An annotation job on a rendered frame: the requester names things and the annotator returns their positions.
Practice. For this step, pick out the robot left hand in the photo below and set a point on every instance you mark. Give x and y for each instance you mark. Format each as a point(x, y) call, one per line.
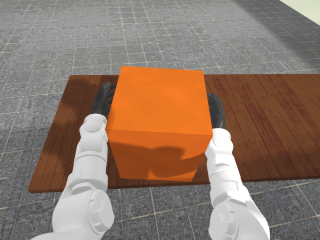
point(101, 102)

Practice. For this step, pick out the right robot upper arm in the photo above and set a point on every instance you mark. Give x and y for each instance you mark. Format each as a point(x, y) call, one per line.
point(231, 221)

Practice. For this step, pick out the carton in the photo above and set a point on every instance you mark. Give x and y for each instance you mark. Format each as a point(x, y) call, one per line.
point(159, 125)

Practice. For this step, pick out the robot left forearm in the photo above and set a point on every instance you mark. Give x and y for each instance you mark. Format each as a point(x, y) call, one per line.
point(89, 169)

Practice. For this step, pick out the table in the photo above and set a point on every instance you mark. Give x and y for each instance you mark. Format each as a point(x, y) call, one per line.
point(273, 121)

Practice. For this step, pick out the robot right forearm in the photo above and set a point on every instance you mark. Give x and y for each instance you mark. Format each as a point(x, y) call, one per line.
point(223, 173)

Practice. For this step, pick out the left robot upper arm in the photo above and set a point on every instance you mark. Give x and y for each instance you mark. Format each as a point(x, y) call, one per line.
point(83, 216)

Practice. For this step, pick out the robot right hand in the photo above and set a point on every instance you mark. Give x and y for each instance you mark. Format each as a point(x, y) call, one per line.
point(216, 111)

